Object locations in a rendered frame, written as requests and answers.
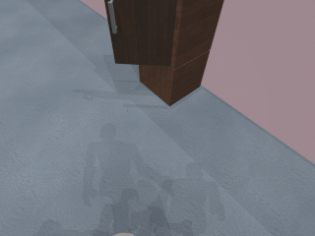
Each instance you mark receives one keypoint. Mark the cupboard door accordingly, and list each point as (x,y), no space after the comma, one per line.
(145,31)

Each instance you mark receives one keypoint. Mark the handle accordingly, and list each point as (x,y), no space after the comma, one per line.
(112,17)

